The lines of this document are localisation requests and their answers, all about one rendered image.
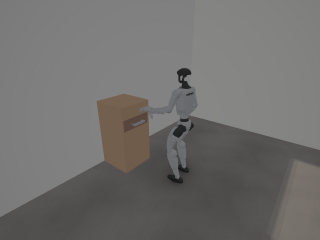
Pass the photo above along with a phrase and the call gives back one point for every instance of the robot right upper arm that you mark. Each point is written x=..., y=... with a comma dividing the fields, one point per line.
x=195, y=103

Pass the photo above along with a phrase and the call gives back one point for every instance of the drawer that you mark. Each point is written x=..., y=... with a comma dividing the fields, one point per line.
x=127, y=124

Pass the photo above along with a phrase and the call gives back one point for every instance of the left robot foot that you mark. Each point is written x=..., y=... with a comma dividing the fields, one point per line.
x=172, y=177

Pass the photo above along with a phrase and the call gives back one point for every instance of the left robot hand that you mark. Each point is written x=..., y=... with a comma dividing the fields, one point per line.
x=146, y=109

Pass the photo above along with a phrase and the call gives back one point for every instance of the left robot forearm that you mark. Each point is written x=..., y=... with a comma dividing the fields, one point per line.
x=161, y=110

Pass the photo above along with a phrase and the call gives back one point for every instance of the right robot foot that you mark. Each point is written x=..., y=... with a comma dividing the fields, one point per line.
x=186, y=170

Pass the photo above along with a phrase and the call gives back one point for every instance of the robot foot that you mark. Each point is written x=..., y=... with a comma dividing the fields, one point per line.
x=186, y=170
x=172, y=177

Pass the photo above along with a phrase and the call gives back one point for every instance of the cabinet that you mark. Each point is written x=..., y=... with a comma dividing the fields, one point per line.
x=123, y=150

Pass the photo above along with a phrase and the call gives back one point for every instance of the handle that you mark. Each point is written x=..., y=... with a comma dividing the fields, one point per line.
x=138, y=123

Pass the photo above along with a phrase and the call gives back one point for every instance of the robot left upper arm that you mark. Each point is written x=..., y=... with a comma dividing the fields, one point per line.
x=174, y=97

